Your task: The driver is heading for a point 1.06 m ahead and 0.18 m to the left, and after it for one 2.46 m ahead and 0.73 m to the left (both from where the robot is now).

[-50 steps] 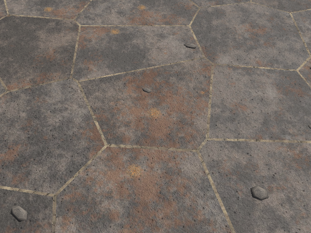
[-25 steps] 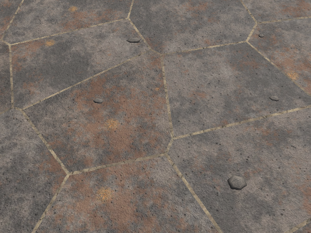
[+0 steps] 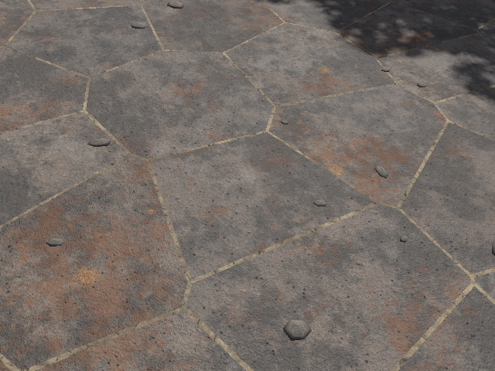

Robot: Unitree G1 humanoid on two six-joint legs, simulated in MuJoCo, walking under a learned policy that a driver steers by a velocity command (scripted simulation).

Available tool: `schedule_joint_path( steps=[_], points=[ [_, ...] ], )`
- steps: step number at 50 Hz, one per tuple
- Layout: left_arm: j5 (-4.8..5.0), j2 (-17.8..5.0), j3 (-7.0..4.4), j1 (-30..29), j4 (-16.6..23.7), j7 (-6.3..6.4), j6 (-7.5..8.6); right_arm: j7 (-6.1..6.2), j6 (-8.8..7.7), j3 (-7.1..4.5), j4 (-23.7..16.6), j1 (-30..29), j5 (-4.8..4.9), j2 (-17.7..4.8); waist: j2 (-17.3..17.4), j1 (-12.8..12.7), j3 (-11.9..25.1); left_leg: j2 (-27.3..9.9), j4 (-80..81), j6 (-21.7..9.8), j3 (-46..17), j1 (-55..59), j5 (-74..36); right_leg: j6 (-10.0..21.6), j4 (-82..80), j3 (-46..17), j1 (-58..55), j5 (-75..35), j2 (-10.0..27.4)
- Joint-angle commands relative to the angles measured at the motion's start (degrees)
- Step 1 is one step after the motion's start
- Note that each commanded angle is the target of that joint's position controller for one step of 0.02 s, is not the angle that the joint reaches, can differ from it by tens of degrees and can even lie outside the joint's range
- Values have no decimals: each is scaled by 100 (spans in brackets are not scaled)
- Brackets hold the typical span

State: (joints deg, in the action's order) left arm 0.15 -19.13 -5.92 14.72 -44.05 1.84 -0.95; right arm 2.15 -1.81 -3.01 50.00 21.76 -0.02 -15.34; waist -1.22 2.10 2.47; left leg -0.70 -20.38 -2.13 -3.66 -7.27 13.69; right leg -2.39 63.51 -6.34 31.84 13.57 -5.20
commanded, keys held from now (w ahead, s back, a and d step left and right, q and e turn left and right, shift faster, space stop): w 1.00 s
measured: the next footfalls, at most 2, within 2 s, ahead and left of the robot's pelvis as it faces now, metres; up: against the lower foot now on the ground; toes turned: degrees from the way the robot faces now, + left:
right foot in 0.32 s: +0.13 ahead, -0.17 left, +0.00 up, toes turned -1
left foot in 0.80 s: +0.49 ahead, +0.05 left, +0.00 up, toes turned +1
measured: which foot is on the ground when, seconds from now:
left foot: down 0.00-0.32, up 0.34-0.78, down 0.80-1.00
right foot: up 0.00-0.30, down 0.32-0.82, up 0.84-1.00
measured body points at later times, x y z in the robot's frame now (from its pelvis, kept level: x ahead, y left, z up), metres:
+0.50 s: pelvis +0.13 -0.07 -0.01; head +0.14 -0.09 +0.44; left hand +0.21 +0.20 -0.12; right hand +0.20 -0.36 -0.13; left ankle +0.13 +0.08 -0.67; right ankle +0.09 -0.17 -0.75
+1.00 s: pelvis +0.41 -0.03 -0.01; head +0.44 -0.02 +0.44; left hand +0.51 +0.25 -0.14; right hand +0.51 -0.30 -0.12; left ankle +0.45 +0.05 -0.75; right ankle +0.37 -0.19 -0.67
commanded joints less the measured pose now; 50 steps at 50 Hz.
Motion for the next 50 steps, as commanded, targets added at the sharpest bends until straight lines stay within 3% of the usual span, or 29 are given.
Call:
schedule_joint_path(
  steps=[1, 3, 7, 11, 13, 15, 16, 17, 18, 19, 20, 21, 23, 26, 31, 33, 36, 38, 39, 40, 41, 42, 43, 44, 45, 46, 47, 50],
  points=[
    [53, -237, -4, -832, 531, -17, 247, 23, -146, -103, -242, 170, 7, -773, 1088, 150, -868, -1191, 1440, -681, -1560, 645, 1716, -71, -399, 308, 1427, -249, 487],
    [87, -172, 40, -1052, 594, -41, 330, 20, -163, -129, -191, 403, 17, -905, 1150, 310, -856, -1269, 1502, -759, -1566, 865, 1452, -117, -1153, 436, 1329, -313, 624],
    [142, -47, 123, -1164, 583, -135, 474, -2, -173, -196, -221, 352, 83, -1160, 1203, 375, -845, -1272, 1520, -835, -1270, 378, 1041, -91, -2534, 671, 285, -274, 631],
    [189, -67, 173, -1232, 582, -224, 570, -77, -161, -225, -208, 384, 170, -1194, 1112, 365, -862, -1362, 1319, -974, -1235, -31, 992, 116, -3302, 775, -525, -52, 595],
    [218, -118, 173, -1062, 534, -257, 615, -112, -119, -229, -233, 262, 208, -1193, 1019, 145, -778, -1414, 1137, -930, -1260, -237, 897, 293, -3764, 774, -1169, -305, 590],
    [230, -288, 85, -302, 243, -223, 616, -146, -104, -156, -281, 137, 182, -991, 764, -309, -421, -1159, 490, -724, -963, -809, 364, 460, -4135, 848, -2615, -414, 485],
    [242, -520, -9, 449, 67, -162, 611, -178, -139, -54, -342, 25, 105, -699, 444, -696, 68, -771, -646, -461, -533, -1383, 44, 630, -4217, 286, -3821, -202, 913],
    [132, -1022, -104, 1203, -35, -98, 558, -211, -226, 105, -574, -82, -46, -152, -964, -902, 723, -164, -2851, -34, 250, -2720, 1069, 1078, -4438, -1521, -5146, 504, 2259],
    [51, -1260, -157, 1280, -63, -183, 577, -175, -380, 12, -771, -43, 133, -483, -1492, -813, 657, 114, -4062, 22, 117, -3802, 1834, 1756, -5036, -3220, -4924, 1754, 2956],
    [58, -768, -9, 919, -16, -241, 620, -185, -441, -115, -764, -274, 245, -962, -894, -733, -10, -303, -4616, -42, -145, -4203, 1416, 1721, -5181, -2868, -4485, 2120, 2716],
    [36, -478, 85, 616, 42, -268, 641, -229, -459, -134, -740, -407, 270, -1002, -789, -606, -363, -469, -4630, -90, -92, -4244, 855, 1560, -5279, -2214, -4121, 1693, 2369],
    [-1, -388, 124, 338, 109, -296, 636, -241, -459, -128, -687, -470, 196, -904, -530, -487, -469, -595, -4522, -65, -29, -4114, 448, 1479, -5371, -1753, -3796, 1094, 2113],
    [-25, -252, 172, 136, 129, -309, 606, -307, -419, -119, -695, -554, 94, -742, -480, -314, -601, -757, -4200, 15, 32, -3788, -90, 1397, -5505, -1018, -3285, -228, 1787],
    [11, -354, 148, 247, 30, -287, 639, -343, -352, -79, -817, -772, 36, -575, -349, -256, -593, -723, -3666, 238, 199, -3718, -627, 1500, -5627, -469, -2994, -1587, 1667],
    [56, -504, 149, 667, -208, -189, 629, -403, -395, 62, -1255, -1961, 65, -309, -266, -568, -826, -394, -1625, 244, 478, -3012, -1982, 1335, -5826, 133, -2571, -1750, 1452],
    [97, -563, 142, 912, -342, -170, 613, -461, -413, 75, -1405, -2298, 100, -327, -220, -632, -908, -301, -1217, 153, 430, -2910, -2178, 1325, -5807, 115, -2807, -1709, 1611],
    [120, -621, 116, 1007, -463, -144, 537, -549, -432, 42, -1562, -2507, 107, -470, -223, -516, -862, -229, -875, -71, 326, -2942, -1809, 1208, -5445, 109, -3531, -2263, 1894],
    [85, -748, 78, 984, -480, -121, 467, -555, -421, -25, -1542, -2250, 91, -647, -362, -295, -544, -10, -877, -230, 480, -2418, -1270, 1096, -4870, 138, -3891, -3681, 1940],
    [53, -814, 63, 947, -478, -112, 419, -524, -403, -109, -1449, -1792, 89, -815, -468, -26, -162, 181, -911, -365, 644, -1738, -1031, 1033, -4206, 207, -3953, -4759, 1867],
    [21, -759, 100, 885, -453, -95, 367, -467, -379, -227, -1220, -922, 92, -1035, -416, 435, 415, 238, -825, -550, 741, -474, -1194, 875, -3087, 408, -3602, -5160, 1617],
    [-97, -543, 200, 980, -306, -75, 373, -390, -344, -319, -1030, 100, 17, -1397, 112, 740, 1296, -782, -1185, -902, -369, 1506, -1423, 730, -1332, 512, -2247, -3490, 1328],
    [-45, 352, 448, 1934, -325, -177, 487, -445, -337, -379, -887, 335, 13, -1691, 1771, 195, 2266, -2146, -568, -1855, -3302, 3443, 216, 393, 723, 350, -19, 1373, 179],
    [96, -334, 306, 1399, -388, -216, 615, -424, -322, -229, -914, 342, 59, -1080, 1214, 504, 2054, -2042, 120, -1608, -3856, 3197, 786, 472, 1252, -314, 557, 1940, 330],
    [260, -622, 211, 730, -136, -239, 685, -392, -320, -173, -950, -134, 57, -964, 927, 422, 978, -1880, 274, -1360, -2931, 2354, 551, 511, 1296, -112, 959, 1524, 626],
    [235, -562, 240, 384, -46, -209, 723, -382, -325, -154, -1006, -541, 31, -920, 354, 236, 420, -1680, 422, -1252, -2290, 1419, -136, 502, 997, 80, 808, 993, 914],
    [141, -494, 218, 236, -31, -187, 711, -398, -342, -133, -1024, -803, -22, -815, 182, 49, 39, -1472, 589, -1221, -1802, 679, -760, 457, 671, 157, 618, 690, 1088],
    [105, -422, 206, 396, -64, -185, 654, -408, -377, -107, -1031, -930, -91, -721, 371, -168, 13, -1323, 757, -1200, -1505, 231, -1034, 440, 502, 102, 228, 466, 1250],
    [65, -144, 252, 552, -132, -152, 470, -434, -479, -119, -914, -995, -7, -698, 496, -376, -148, -1175, 1227, -1316, -957, -408, -1153, 284, 19, 199, -19, 238, 1372]
  ],
)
